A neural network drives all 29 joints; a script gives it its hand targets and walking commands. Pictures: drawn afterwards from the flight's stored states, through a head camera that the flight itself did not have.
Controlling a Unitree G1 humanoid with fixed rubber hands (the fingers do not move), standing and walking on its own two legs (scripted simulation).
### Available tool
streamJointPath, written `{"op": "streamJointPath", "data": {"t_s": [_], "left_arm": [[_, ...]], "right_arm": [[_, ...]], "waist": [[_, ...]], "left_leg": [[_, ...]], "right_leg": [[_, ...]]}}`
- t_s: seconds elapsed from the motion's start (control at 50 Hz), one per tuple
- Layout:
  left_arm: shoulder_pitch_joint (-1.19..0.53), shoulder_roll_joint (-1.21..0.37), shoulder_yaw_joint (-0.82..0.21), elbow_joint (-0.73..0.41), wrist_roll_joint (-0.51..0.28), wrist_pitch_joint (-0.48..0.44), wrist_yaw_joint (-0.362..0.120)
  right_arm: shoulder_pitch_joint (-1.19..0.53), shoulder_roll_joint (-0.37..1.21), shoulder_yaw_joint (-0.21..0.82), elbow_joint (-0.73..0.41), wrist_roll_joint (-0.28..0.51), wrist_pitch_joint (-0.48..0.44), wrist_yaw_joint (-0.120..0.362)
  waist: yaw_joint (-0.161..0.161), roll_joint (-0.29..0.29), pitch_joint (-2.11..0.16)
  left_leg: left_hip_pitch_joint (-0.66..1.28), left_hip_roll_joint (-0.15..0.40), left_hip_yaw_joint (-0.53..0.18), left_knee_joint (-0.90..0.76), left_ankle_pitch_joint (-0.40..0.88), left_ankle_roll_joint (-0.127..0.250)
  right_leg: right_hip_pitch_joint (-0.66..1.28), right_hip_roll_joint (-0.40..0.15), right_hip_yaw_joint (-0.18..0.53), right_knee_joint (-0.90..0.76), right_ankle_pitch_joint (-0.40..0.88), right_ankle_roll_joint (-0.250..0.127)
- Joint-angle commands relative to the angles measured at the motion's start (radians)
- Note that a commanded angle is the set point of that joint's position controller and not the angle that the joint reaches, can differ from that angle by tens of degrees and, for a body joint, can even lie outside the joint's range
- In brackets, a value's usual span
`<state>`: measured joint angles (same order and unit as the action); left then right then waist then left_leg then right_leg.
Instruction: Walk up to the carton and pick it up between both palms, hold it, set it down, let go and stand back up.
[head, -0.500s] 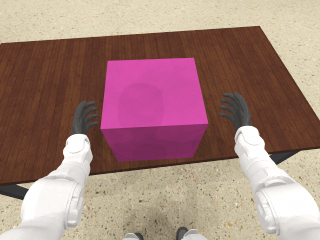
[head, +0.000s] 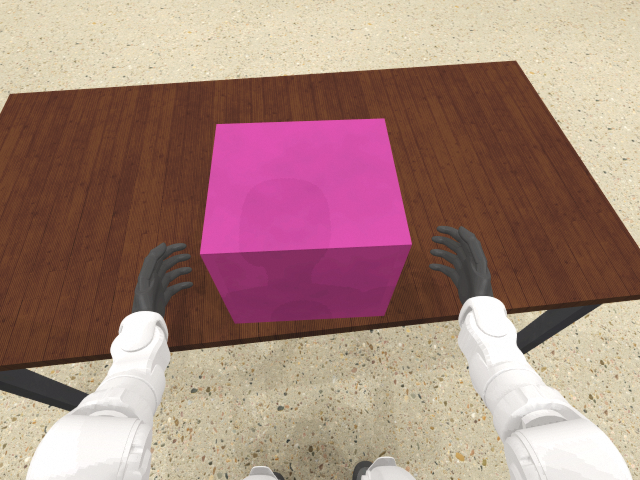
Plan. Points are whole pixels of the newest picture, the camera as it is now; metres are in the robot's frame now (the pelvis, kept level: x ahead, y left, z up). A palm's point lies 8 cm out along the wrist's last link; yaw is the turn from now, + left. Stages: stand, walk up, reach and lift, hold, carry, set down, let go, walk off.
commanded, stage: set down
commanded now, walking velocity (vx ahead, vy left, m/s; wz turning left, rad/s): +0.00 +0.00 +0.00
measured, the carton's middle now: (305, 226) +0.50 +0.03 -0.05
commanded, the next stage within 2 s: none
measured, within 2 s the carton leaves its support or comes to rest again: neither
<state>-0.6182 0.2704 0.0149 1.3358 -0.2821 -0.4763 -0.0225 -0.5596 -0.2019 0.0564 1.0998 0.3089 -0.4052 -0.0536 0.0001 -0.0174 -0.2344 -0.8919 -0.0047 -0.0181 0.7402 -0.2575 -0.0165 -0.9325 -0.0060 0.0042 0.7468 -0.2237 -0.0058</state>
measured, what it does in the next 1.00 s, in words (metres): stands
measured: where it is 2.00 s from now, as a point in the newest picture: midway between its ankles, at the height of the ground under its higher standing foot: outside the picture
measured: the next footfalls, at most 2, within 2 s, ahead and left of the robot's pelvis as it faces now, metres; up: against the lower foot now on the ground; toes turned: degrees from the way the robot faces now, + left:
none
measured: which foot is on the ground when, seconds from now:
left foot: down 0.00-1.00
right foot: down 0.00-1.00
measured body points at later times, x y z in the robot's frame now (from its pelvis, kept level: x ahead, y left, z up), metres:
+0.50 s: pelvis +0.00 +0.02 +0.01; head +0.07 +0.03 +0.45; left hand +0.30 +0.26 -0.03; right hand +0.29 -0.21 -0.02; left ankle +0.04 +0.13 -0.70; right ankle +0.06 -0.11 -0.70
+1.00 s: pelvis +0.00 +0.02 +0.01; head +0.03 +0.03 +0.46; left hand +0.25 +0.26 -0.04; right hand +0.24 -0.21 -0.03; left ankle +0.04 +0.13 -0.70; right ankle +0.06 -0.11 -0.70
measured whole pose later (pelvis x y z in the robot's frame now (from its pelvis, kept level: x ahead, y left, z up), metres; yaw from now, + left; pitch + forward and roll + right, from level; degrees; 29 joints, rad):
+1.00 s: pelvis +0.00 +0.02 +0.01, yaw +0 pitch +9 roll -1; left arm -0.07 0.27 -0.08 0.81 -0.28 -0.35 0.06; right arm -0.03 -0.24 0.06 0.78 0.31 -0.37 0.03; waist 0.00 -0.02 -0.10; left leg -0.60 0.00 -0.02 0.74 -0.29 -0.01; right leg -0.61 -0.01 0.00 0.69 -0.23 0.02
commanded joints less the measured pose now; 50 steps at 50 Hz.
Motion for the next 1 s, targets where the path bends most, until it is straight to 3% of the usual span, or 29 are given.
{"op": "streamJointPath", "data": {"t_s": [0.0, 0.08, 0.16, 0.18, 0.2, 0.22, 0.26, 0.32, 0.34, 0.36, 0.38, 0.42, 0.44, 0.46, 0.52, 0.54, 0.56, 0.64, 0.68, 0.72, 0.74, 0.76, 0.78, 0.8, 0.82, 0.86, 0.88, 0.92, 0.98], "left_arm": [[-0.138, 0.277, 0.066, -0.432, -0.054, -0.06, -0.012], [-0.147, 0.286, 0.04, -0.502, -0.045, -0.045, -0.01], [0.073, 0.174, -0.001, -0.693, -0.014, -0.014, 0.008], [0.011, 0.201, 0.002, -0.659, -0.016, -0.003, 0.004], [-0.004, 0.212, 0.027, -0.628, -0.022, -0.017, 0.011], [-0.062, 0.226, 0.006, -0.615, -0.043, -0.007, 0.014], [0.236, 0.189, 0.016, -0.668, -0.014, 0.02, 0.005], [0.334, 0.158, 0.037, -0.795, 0.018, 0.006, 0.007], [0.095, 0.18, 0.023, -0.746, 0.008, -0.001, 0.017], [0.134, 0.16, -0.009, -0.786, -0.01, 0.003, 0.026], [0.241, 0.14, -0.033, -0.776, -0.008, 0.02, 0.021], [0.226, 0.117, -0.029, -0.783, -0.015, 0.028, 0.042], [0.279, 0.132, -0.05, -0.82, -0.01, 0.016, 0.044], [0.323, 0.133, -0.04, -0.777, -0.004, 0.021, 0.038], [0.253, 0.134, -0.07, -0.758, -0.034, 0.032, 0.052], [0.171, 0.16, -0.085, -0.763, -0.053, 0.017, 0.062], [0.253, 0.167, -0.068, -0.739, -0.049, 0.013, 0.068], [0.322, 0.162, -0.063, -0.688, -0.028, 0.045, 0.064], [0.23, 0.174, -0.065, -0.704, -0.041, 0.044, 0.086], [0.406, 0.131, -0.065, -0.638, 0.03, 0.069, 0.082], [0.39, 0.132, -0.063, -0.685, 0.011, 0.061, 0.081], [0.3, 0.175, -0.038, -0.723, -0.012, 0.056, 0.087], [0.298, 0.16, -0.046, -0.689, -0.009, 0.07, 0.094], [0.289, 0.162, -0.055, -0.643, -0.021, 0.073, 0.084], [0.298, 0.162, -0.057, -0.729, -0.021, 0.056, 0.102], [0.359, 0.138, -0.08, -0.685, -0.005, 0.075, 0.101], [0.37, 0.151, -0.085, -0.833, -0.04, 0.037, 0.121], [0.342, 0.182, -0.052, -0.651, -0.024, 0.081, 0.097], [0.366, 0.192, -0.026, -0.8, -0.018, 0.055, 0.106]], "right_arm": [[-0.157, -0.165, 0.067, -0.384, 0.018, -0.098, -0.027], [-0.165, -0.195, 0.016, -0.392, 0.002, -0.086, -0.006], [0.072, -0.224, -0.003, -0.398, 0.026, -0.098, 0.029], [-0.016, -0.237, -0.045, -0.442, 0.003, -0.089, 0.031], [-0.04, -0.221, -0.018, -0.463, 0.013, -0.093, 0.035], [-0.087, -0.238, -0.06, -0.452, -0.008, -0.074, 0.041], [0.191, -0.21, 0.0, -0.511, 0.035, -0.082, 0.049], [0.283, -0.172, 0.042, -0.561, 0.052, -0.115, 0.053], [0.06, -0.201, -0.033, -0.526, 0.025, -0.103, 0.057], [0.103, -0.204, -0.04, -0.543, 0.026, -0.098, 0.067], [0.181, -0.222, -0.053, -0.523, 0.014, -0.091, 0.071], [0.162, -0.215, -0.079, -0.514, 0.012, -0.087, 0.083], [0.21, -0.242, -0.089, -0.569, 0.01, -0.105, 0.085], [0.272, -0.211, -0.069, -0.521, 0.01, -0.094, 0.087], [0.206, -0.206, -0.076, -0.525, 0.007, -0.063, 0.097], [0.147, -0.198, -0.093, -0.542, 0.004, -0.06, 0.1], [0.215, -0.201, -0.079, -0.575, 0.01, -0.058, 0.1], [0.319, -0.185, -0.071, -0.511, -0.01, -0.028, 0.087], [0.208, -0.213, -0.093, -0.54, -0.004, -0.016, 0.092], [0.387, -0.204, -0.105, -0.425, -0.053, -0.017, 0.09], [0.359, -0.189, -0.104, -0.457, -0.047, -0.033, 0.09], [0.28, -0.19, -0.086, -0.561, -0.024, -0.035, 0.082], [0.29, -0.184, -0.107, -0.495, -0.04, -0.023, 0.083], [0.255, -0.18, -0.102, -0.505, -0.053, -0.023, 0.079], [0.265, -0.178, -0.082, -0.552, -0.042, -0.035, 0.088], [0.302, -0.166, -0.092, -0.51, -0.058, -0.032, 0.09], [0.315, -0.193, -0.117, -0.601, -0.035, -0.06, 0.097], [0.301, -0.155, -0.074, -0.543, -0.066, -0.026, 0.085], [0.357, -0.141, -0.065, -0.625, -0.057, -0.052, 0.083]], "waist": [[0.019, -0.066, -0.663], [-0.001, -0.008, -0.649], [0.011, 0.053, -0.614], [-0.008, 0.043, -0.606], [0.025, 0.005, -0.568], [-0.009, -0.004, -0.58], [0.004, -0.009, -0.519], [0.048, 0.0, -0.485], [0.038, 0.038, -0.513], [0.021, 0.014, -0.51], [0.013, 0.061, -0.438], [0.029, 0.072, -0.369], [-0.012, 0.061, -0.369], [0.002, 0.044, -0.292], [-0.011, 0.026, -0.26], [-0.041, 0.044, -0.27], [-0.015, 0.034, -0.23], [-0.023, 0.011, -0.183], [-0.004, 0.021, -0.161], [-0.014, 0.091, -0.065], [-0.004, 0.065, -0.093], [0.021, 0.031, -0.11], [0.014, 0.056, -0.069], [0.015, -0.012, -0.072], [0.032, 0.023, -0.084], [0.027, 0.033, -0.028], [0.022, 0.058, -0.071], [0.032, -0.001, -0.04], [0.053, 0.005, -0.1]], "left_leg": [[0.132, -0.059, 0.043, -0.043, 0.19, 0.013], [0.179, -0.053, 0.026, -0.063, 0.193, -0.007], [0.353, -0.018, -0.025, -0.083, 0.243, -0.042], [0.333, -0.026, -0.012, -0.069, 0.219, -0.037], [0.333, -0.035, 0.003, -0.078, 0.169, -0.031], [0.287, -0.032, 0.002, -0.085, 0.119, -0.022], [0.334, -0.032, -0.016, -0.112, 0.16, -0.011], [0.42, -0.037, -0.01, -0.113, 0.225, -0.026], [0.365, -0.03, -0.008, -0.103, 0.147, -0.032], [0.38, -0.011, -0.037, -0.13, 0.099, -0.021], [0.404, 0.004, -0.053, -0.173, 0.041, -0.022], [0.37, 0.016, -0.082, -0.207, -0.06, -0.022], [0.406, 0.005, -0.063, -0.188, -0.043, -0.026], [0.372, 0.01, -0.083, -0.209, -0.072, -0.02], [0.343, 0.019, -0.093, -0.23, -0.184, -0.006], [0.28, 0.019, -0.086, -0.213, -0.229, -0.003], [0.318, 0.011, -0.072, -0.224, -0.245, 0.002], [0.338, 0.028, -0.073, -0.251, -0.288, 0.01], [0.282, 0.042, -0.083, -0.252, -0.364, 0.017], [0.391, 0.051, -0.075, -0.295, -0.404, -0.004], [0.412, 0.038, -0.051, -0.267, -0.296, -0.013], [0.365, 0.031, -0.052, -0.273, -0.361, 0.006], [0.371, 0.035, -0.052, -0.283, -0.376, -0.009], [0.376, 0.024, -0.028, -0.26, -0.359, -0.002], [0.376, 0.027, -0.026, -0.263, -0.305, -0.006], [0.428, 0.036, -0.043, -0.282, -0.368, -0.016], [0.42, 0.044, -0.043, -0.273, -0.258, -0.024], [0.402, 0.021, 0.006, -0.259, -0.278, -0.009], [0.431, 0.01, 0.025, -0.232, -0.18, -0.012]], "right_leg": [[0.778, -0.008, 0.058, -0.082, 0.275, 0.053], [0.712, 0.012, 0.019, -0.086, 0.279, 0.037], [0.684, 0.059, -0.02, -0.083, 0.299, 0.009], [0.631, 0.053, -0.013, -0.097, 0.256, 0.006], [0.607, 0.046, -0.016, -0.122, 0.18, 0.007], [0.601, 0.043, -0.012, -0.106, 0.144, 0.007], [0.734, 0.045, 0.0, -0.096, 0.25, 0.01], [0.731, 0.047, 0.008, -0.134, 0.279, 0.009], [0.638, 0.045, -0.001, -0.13, 0.177, 0.005], [0.657, 0.052, -0.01, -0.126, 0.171, 0.002], [0.663, 0.059, -0.017, -0.114, 0.186, 0.0], [0.664, 0.058, -0.026, -0.098, 0.131, 0.002], [0.648, 0.06, -0.033, -0.112, 0.14, 0.002], [0.7, 0.058, -0.026, -0.11, 0.139, 0.005], [0.72, 0.057, -0.016, -0.108, 0.067, 0.007], [0.677, 0.047, -0.023, -0.08, 0.03, 0.009], [0.709, 0.047, -0.014, -0.111, -0.012, 0.01], [0.805, 0.039, 0.007, -0.133, -0.021, 0.019], [0.818, 0.052, -0.01, -0.094, -0.057, 0.029], [0.78, 0.04, 0.0, -0.155, -0.121, 0.022], [0.758, 0.026, 0.004, -0.167, -0.077, 0.01], [0.783, 0.028, 0.016, -0.16, -0.115, 0.023], [0.758, 0.026, 0.009, -0.166, -0.133, 0.014], [0.735, 0.018, 0.013, -0.181, -0.181, 0.023], [0.743, 0.021, 0.005, -0.173, -0.142, 0.013], [0.711, 0.023, 0.004, -0.189, -0.171, 0.014], [0.723, 0.026, -0.016, -0.169, -0.069, -0.002], [0.744, 0.008, 0.008, -0.197, -0.142, 0.005], [0.749, 0.007, 0.009, -0.2, -0.122, 0.003]]}}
